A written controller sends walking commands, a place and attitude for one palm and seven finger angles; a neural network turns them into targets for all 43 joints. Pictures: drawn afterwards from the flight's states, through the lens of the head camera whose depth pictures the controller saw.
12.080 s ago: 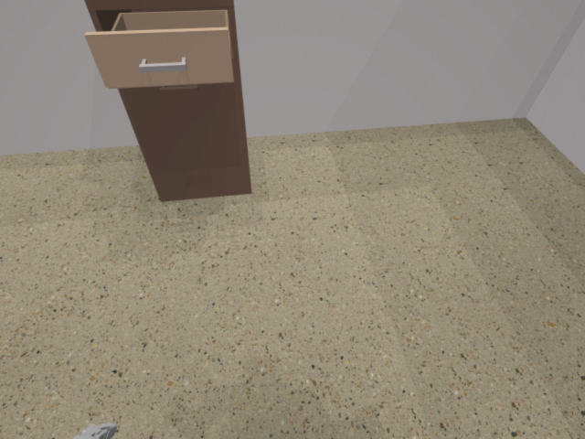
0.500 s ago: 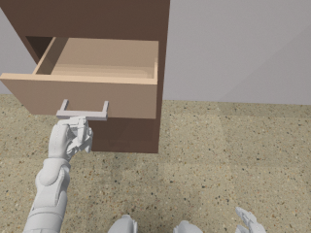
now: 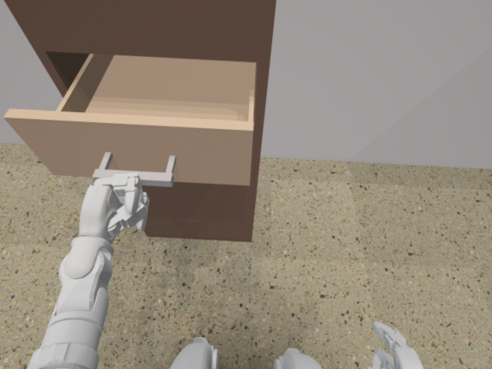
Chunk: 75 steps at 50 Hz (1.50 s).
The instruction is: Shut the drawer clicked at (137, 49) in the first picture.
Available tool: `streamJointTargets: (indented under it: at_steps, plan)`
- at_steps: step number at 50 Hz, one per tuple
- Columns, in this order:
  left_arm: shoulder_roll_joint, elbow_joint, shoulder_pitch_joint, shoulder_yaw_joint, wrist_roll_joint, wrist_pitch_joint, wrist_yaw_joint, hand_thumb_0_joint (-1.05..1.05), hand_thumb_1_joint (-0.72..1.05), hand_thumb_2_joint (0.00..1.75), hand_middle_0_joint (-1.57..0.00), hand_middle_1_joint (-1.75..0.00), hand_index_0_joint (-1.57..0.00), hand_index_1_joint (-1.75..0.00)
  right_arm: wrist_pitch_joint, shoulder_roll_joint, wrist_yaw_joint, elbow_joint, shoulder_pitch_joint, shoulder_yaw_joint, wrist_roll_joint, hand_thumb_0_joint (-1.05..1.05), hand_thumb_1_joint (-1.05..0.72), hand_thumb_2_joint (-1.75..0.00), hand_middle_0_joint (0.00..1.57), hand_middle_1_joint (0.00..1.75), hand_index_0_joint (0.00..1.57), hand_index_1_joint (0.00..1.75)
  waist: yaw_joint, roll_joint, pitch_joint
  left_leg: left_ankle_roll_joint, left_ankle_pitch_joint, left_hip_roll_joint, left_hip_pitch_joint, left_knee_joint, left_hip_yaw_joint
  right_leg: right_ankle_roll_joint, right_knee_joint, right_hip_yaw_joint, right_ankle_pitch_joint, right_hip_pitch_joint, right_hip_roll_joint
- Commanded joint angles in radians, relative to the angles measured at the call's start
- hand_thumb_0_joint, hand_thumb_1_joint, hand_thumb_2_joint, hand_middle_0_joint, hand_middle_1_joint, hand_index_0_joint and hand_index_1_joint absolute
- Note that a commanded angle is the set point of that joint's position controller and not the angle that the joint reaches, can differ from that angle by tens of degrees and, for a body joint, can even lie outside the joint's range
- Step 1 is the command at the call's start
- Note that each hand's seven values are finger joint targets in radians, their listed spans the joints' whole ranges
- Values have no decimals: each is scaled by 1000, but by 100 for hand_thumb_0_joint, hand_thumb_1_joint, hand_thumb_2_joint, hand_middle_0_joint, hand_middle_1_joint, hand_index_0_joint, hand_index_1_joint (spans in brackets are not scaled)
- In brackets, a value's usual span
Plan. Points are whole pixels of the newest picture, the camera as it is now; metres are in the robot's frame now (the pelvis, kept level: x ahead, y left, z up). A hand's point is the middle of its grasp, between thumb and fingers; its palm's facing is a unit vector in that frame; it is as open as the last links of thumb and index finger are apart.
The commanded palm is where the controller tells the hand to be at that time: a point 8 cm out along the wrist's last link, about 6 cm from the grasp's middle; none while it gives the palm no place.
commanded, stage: push the drawer shut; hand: left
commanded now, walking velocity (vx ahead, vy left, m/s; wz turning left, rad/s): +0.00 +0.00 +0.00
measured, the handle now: (137, 169) +0.43 +0.20 +0.05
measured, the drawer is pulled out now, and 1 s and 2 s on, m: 0.17 0.05 0.00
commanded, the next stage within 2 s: pull the fist back off the drawer in 1.84 s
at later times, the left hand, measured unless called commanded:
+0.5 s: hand (154, 180) +0.41 +0.17 +0.05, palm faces -0.02 -1.00 -0.04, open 3.3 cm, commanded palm +0.40 +0.21 +0.05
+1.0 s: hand (161, 151) +0.47 +0.17 +0.05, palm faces -0.02 -1.00 -0.03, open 3.4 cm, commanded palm +0.46 +0.21 +0.05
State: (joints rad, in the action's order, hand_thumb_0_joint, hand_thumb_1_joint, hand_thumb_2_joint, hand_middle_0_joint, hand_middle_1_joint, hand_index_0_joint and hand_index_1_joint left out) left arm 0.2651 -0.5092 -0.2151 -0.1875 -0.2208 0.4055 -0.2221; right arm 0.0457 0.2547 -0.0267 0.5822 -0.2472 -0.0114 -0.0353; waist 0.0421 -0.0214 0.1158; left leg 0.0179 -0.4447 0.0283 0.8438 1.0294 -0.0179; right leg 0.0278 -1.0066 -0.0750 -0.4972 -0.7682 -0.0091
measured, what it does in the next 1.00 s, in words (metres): stands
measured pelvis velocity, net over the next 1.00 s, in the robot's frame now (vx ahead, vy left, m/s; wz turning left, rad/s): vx -0.01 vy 0.00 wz -0.02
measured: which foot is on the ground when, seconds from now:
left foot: down 0.00-1.00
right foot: down 0.00-1.00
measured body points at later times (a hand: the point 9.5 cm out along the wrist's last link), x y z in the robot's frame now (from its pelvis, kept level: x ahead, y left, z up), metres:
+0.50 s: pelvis -0.02 +0.00 -0.01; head +0.07 +0.01 +0.43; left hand +0.40 +0.22 +0.05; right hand +0.07 -0.26 -0.12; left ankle +0.03 +0.11 -0.67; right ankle +0.00 -0.10 -0.67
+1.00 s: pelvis -0.01 +0.00 -0.01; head +0.10 +0.01 +0.42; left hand +0.46 +0.22 +0.06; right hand +0.01 -0.27 -0.13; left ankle +0.03 +0.11 -0.67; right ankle +0.00 -0.10 -0.67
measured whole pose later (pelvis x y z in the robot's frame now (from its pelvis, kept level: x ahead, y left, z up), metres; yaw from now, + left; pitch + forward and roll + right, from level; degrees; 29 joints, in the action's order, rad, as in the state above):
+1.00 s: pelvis -0.01 +0.00 -0.01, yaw -1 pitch +20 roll -3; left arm 0.41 -1.12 -0.80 -0.30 -0.13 0.47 -0.21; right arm -0.01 0.27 -0.01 0.66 -0.35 -0.02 -0.01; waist 0.13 -0.03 0.11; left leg 0.02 -0.44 0.05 1.01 1.10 -0.01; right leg 0.03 -1.06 -0.08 -0.48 -0.93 -0.03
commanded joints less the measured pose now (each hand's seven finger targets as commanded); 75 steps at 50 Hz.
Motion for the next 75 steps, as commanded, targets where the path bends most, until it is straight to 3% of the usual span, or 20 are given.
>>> streamJointTargets:
  at_steps: [1,6,9,11,13,18,24,27,31,35,40,42,47,48,52,55,58,62,67,75]
  plan:
    - [125,197,-348,-13,-10,59,4,0,90,90,-140,-160,-140,-160,36,148,-5,-99,-40,57,4,0,-90,-90,20,30,20,30,48,-3,334,10,267,-10,-289,-118,56,-11,138,49,301,71,-16]
    - [171,134,-499,-30,13,73,20,0,90,90,-140,-160,-140,-160,30,155,-11,-73,-52,55,5,0,-90,-90,20,30,20,30,61,-8,314,12,210,-11,-265,-112,62,-9,141,56,243,38,-16]
    - [131,103,-586,12,19,79,17,0,90,90,-140,-160,-140,-160,28,148,-11,-60,-52,53,4,0,-90,-90,20,30,20,30,74,-55,328,8,184,-14,-297,-113,65,-9,148,55,209,2,-13]
    - [169,75,-626,-8,27,85,21,0,90,90,-140,-160,-140,-160,27,157,-13,-53,-65,53,6,0,-90,-90,20,30,20,30,75,-43,342,9,175,-11,-296,-113,77,-5,142,52,190,-8,-16]
    - [146,54,-691,16,30,91,24,0,90,90,-140,-160,-140,-160,25,152,-12,-46,-65,51,5,0,-90,-90,20,30,20,30,84,-73,345,6,165,-11,-316,-115,80,-4,145,52,179,-30,-15]
    - [190,-55,-774,-26,37,103,34,0,90,90,-140,-160,-140,-160,16,160,-10,-29,-87,52,8,0,-90,-90,20,30,20,30,87,-21,345,10,136,-13,-276,-112,80,-6,149,55,158,-26,-18]
    - [213,-162,-879,-45,48,121,27,0,90,90,-140,-160,-140,-160,5,156,-6,-18,-111,47,11,0,-90,-90,20,30,20,30,89,-58,359,10,127,-17,-253,-106,71,-4,146,62,154,-23,-19]
    - [235,-208,-867,-72,51,131,24,0,90,90,-140,-160,-140,-160,-2,162,-1,-17,-129,50,15,0,-90,-90,20,30,20,30,80,-61,384,8,153,-15,-263,-103,74,-1,136,58,169,-26,-23]
    - [266,-260,-924,-99,52,141,25,0,90,90,-140,-160,-140,-160,-13,168,2,-5,-153,52,20,0,-90,-90,20,30,20,30,98,-20,372,15,146,-13,-228,-90,73,-5,135,62,169,-30,-27]
    - [255,-287,-993,-80,66,147,21,0,90,90,-140,-160,-140,-160,-20,168,4,-2,-165,53,22,0,-90,-90,20,30,20,30,111,-70,395,14,141,-13,-241,-84,72,-6,131,66,157,-63,-27]
    - [314,-335,-1057,-121,74,138,23,0,90,90,-140,-160,-140,-160,-30,177,6,12,-196,53,27,0,-90,-90,20,30,20,30,130,-39,404,20,162,-9,-211,-65,73,-11,125,70,181,-57,-30]
    - [307,-336,-1051,-117,77,140,15,0,90,90,-140,-160,-140,-160,-32,175,9,8,-205,53,30,0,-90,-90,20,30,20,30,120,-93,453,16,198,-9,-255,-62,75,-5,113,65,200,-70,-33]
    - [308,-385,-1098,-113,80,128,11,0,90,90,-140,-160,-140,-160,-40,177,13,18,-226,50,34,0,-90,-90,20,30,20,30,146,-76,427,18,208,-2,-248,-52,84,-7,110,59,203,-102,-40]
    - [352,-380,-1124,-148,80,127,16,0,90,90,-140,-160,-140,-160,-42,183,13,22,-233,52,38,0,-90,-90,20,30,20,30,144,-84,424,18,207,-1,-237,-49,83,-8,110,61,203,-100,-40]
    - [353,-397,-1137,-148,92,121,17,0,90,90,-140,-160,-140,-160,-46,183,16,20,-248,52,40,0,-90,-90,20,30,20,30,143,-106,464,16,248,0,-258,-40,87,-5,97,57,227,-107,-42]
    - [357,-426,-1183,-141,101,111,25,0,90,90,-140,-160,-140,-160,-50,185,19,27,-258,48,44,0,-90,-90,20,30,20,30,165,-98,433,18,228,0,-236,-34,90,-7,103,56,209,-126,-44]
    - [427,-449,-1224,-183,111,104,30,0,90,90,-140,-160,-140,-160,-55,195,16,30,-273,46,48,0,-90,-90,20,30,20,30,174,-88,437,22,226,3,-201,-21,89,-10,98,61,211,-122,-44]
    - [389,-449,-1266,-151,124,100,30,0,90,90,-140,-160,-140,-160,-60,194,21,33,-294,47,56,0,-90,-90,20,30,20,30,187,-138,488,18,285,7,-271,-10,103,-5,84,50,233,-169,-46]
    - [430,-476,-1307,-170,139,88,37,0,90,90,-140,-160,-140,-160,-70,202,24,37,-312,44,61,0,-90,-90,20,30,20,30,196,-152,501,18,294,10,-261,1,107,-5,81,49,233,-181,-48]
    - [482,-515,-1433,-183,153,58,45,0,90,90,-140,-160,-140,-160,-75,206,19,49,-343,35,66,0,-90,-90,20,30,20,30,247,-136,475,29,245,11,-187,22,101,-15,92,54,204,-190,-52]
